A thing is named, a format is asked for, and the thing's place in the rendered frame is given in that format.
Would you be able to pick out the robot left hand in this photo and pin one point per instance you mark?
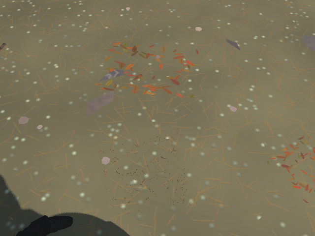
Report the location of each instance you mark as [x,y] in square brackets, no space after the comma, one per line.
[45,225]

